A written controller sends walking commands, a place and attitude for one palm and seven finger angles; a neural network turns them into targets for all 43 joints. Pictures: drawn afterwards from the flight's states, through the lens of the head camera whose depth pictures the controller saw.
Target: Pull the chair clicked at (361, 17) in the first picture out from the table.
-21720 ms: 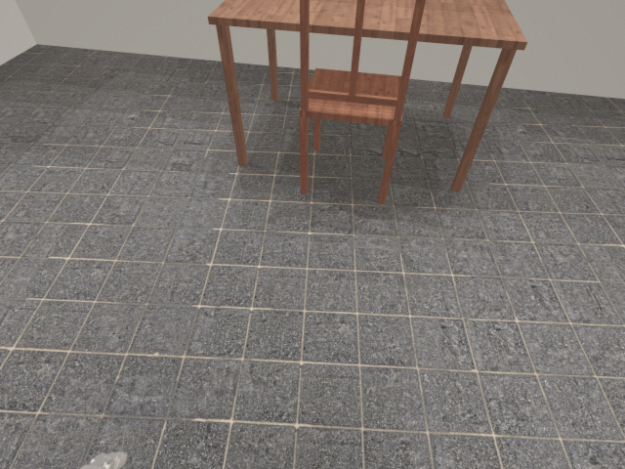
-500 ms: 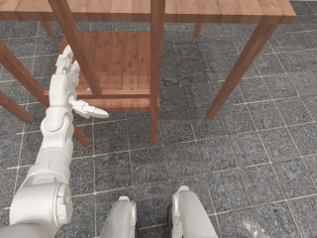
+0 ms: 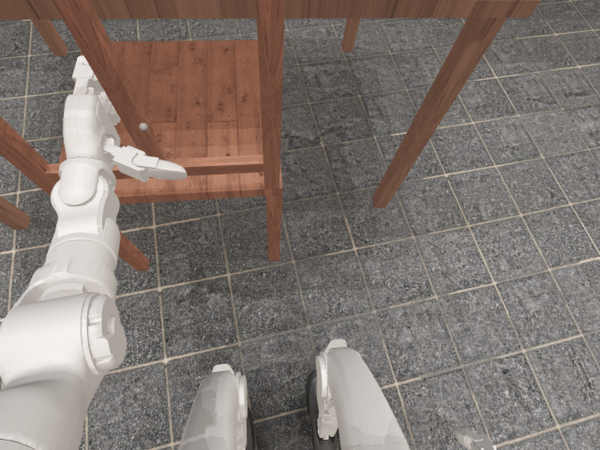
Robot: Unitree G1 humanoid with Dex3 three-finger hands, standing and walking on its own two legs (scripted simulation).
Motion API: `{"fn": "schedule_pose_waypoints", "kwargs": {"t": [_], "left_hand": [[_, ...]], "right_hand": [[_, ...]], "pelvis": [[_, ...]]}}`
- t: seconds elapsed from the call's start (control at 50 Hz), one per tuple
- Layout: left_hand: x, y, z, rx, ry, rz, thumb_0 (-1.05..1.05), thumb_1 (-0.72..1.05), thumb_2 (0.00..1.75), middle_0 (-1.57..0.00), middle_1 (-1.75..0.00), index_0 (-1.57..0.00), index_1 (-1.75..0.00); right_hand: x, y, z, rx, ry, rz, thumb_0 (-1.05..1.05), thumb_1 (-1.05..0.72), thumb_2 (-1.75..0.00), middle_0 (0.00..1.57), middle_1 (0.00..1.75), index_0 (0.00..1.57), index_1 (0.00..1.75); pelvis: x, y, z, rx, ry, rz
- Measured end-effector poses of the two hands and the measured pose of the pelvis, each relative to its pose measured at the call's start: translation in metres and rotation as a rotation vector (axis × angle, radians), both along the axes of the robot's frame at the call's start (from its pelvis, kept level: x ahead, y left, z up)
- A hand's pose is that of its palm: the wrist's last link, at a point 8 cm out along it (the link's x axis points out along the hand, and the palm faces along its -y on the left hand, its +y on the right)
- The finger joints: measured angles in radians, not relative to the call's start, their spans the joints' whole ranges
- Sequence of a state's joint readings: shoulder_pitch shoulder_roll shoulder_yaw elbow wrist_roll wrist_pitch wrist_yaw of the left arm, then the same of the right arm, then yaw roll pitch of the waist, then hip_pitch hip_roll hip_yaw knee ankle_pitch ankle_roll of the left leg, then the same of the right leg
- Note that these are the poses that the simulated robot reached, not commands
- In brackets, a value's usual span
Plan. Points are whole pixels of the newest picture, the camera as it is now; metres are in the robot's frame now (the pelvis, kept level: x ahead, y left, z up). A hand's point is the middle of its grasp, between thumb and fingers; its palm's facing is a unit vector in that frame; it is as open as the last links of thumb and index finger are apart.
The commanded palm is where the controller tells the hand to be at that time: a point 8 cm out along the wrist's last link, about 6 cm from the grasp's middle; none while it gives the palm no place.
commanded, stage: push the fingers through the gap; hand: left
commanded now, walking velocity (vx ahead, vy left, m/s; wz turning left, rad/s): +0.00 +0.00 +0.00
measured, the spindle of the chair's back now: (117, 86) +0.56 +0.18 +0.08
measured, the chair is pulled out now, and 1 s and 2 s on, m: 0.00 0.00 0.01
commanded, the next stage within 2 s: hook a spindle and tug to test in 0.58 s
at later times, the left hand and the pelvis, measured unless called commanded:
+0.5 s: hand (142, 114) +0.54 +0.16 +0.05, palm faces +0.01 -1.00 -0.04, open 16.9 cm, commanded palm +0.51 +0.21 +0.05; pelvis +0.00 +0.00 +0.00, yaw +0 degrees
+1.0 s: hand (142, 114) +0.54 +0.16 +0.05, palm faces +0.01 -1.00 -0.05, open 15.8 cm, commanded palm +0.52 +0.20 +0.05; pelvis +0.01 +0.00 +0.00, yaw +0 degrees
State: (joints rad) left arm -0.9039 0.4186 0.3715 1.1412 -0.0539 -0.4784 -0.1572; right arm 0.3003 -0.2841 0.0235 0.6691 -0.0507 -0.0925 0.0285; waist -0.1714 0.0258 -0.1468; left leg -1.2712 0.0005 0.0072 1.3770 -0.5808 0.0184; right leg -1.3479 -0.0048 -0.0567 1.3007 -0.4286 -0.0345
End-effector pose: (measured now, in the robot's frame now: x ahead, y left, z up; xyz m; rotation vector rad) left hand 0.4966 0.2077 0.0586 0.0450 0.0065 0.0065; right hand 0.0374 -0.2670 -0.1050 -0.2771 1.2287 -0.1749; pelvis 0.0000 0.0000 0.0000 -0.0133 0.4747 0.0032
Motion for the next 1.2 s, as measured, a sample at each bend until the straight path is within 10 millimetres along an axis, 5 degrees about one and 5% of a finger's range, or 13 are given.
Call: {"fn": "schedule_pose_waypoints", "kwargs": {"t": [0.38, 0.78, 1.06, 1.2], "left_hand": [[0.021, 0.005, -0.005, 0.002, 0.027, 0.006, -0.01, -0.50, 0.30, -0.07, -0.08, -0.06, -0.08], [0.021, 0.004, -0.003, 0.003, 0.023, 0.007, -0.01, -0.50, 0.30, -0.07, -0.11, -0.07, -0.11], [0.022, 0.003, -0.003, -0.001, 0.017, 0.008, -0.01, -0.48, 0.31, -0.25, -0.66, -0.25, -0.66], [0.021, 0.003, -0.003, -0.003, 0.023, 0.007, -0.01, -0.29, 0.39, -0.37, -1.03, -0.37, -1.04]], "right_hand": [[-0.030, 0.003, 0.002, -0.010, 0.098, -0.030, 0.01, -0.90, -0.90, 0.20, 0.30, 0.21, 0.30], [-0.013, 0.007, 0.007, 0.000, 0.087, -0.022, 0.01, -0.90, -0.90, 0.20, 0.30, 0.21, 0.30], [-0.005, 0.005, 0.006, -0.002, 0.092, -0.011, 0.01, -0.90, -0.90, 0.20, 0.30, 0.20, 0.30], [-0.007, 0.005, 0.008, -0.002, 0.090, -0.019, 0.01, -0.90, -0.90, 0.20, 0.30, 0.20, 0.30]], "pelvis": [[-0.002, 0.002, -0.003, -0.015, 0.026, -0.001], [0.007, 0.004, 0.004, -0.019, 0.021, 0.004], [0.009, 0.003, 0.003, -0.020, 0.024, 0.010], [0.009, 0.003, 0.004, -0.020, 0.020, 0.008]]}}
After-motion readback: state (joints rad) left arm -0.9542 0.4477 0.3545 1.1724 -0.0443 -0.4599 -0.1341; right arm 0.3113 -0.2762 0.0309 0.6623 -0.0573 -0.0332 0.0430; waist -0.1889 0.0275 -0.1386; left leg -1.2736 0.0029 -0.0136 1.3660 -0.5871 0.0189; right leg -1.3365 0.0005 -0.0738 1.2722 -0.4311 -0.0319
